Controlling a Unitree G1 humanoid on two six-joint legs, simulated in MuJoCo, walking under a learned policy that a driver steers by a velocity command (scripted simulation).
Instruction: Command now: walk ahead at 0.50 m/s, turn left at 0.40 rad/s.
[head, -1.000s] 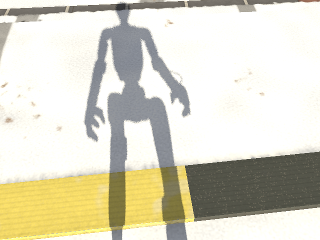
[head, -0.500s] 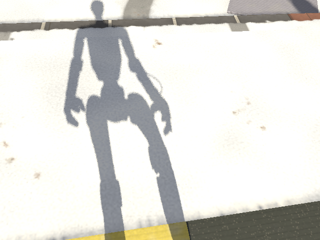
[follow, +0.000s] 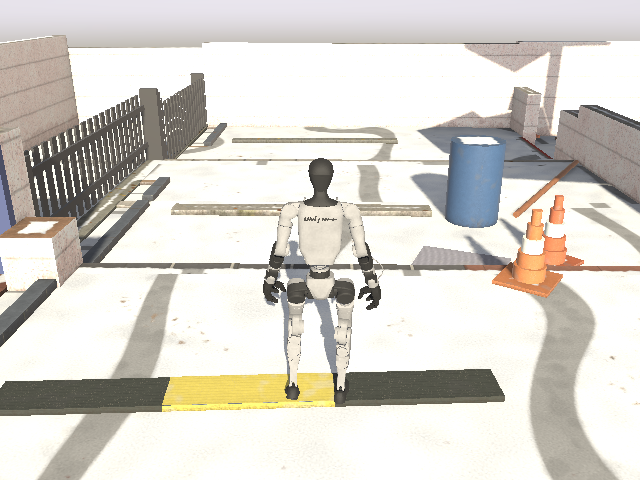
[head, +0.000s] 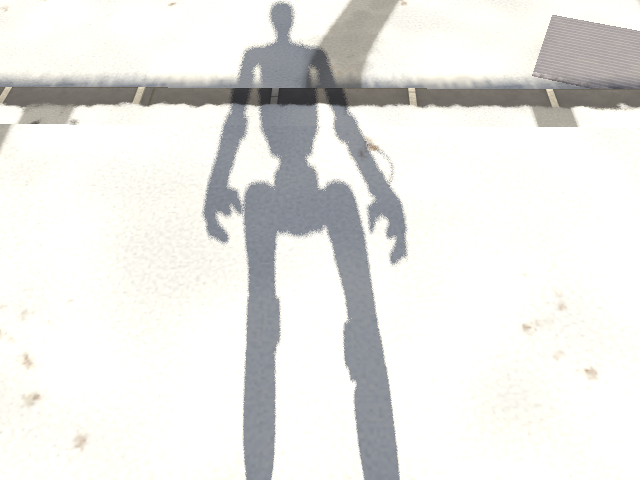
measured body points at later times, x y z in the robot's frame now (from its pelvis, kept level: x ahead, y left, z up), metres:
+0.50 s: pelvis +0.18 +0.08 +0.00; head +0.24 +0.12 +0.45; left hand +0.30 +0.38 -0.12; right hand +0.36 -0.17 -0.11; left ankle +0.25 +0.17 -0.73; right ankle +0.17 -0.07 -0.65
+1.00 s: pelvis +0.26 +0.07 -0.03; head +0.30 +0.06 +0.42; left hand +0.26 +0.36 -0.15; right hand +0.50 -0.13 -0.15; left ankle +0.21 +0.19 -0.68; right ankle +0.36 -0.02 -0.77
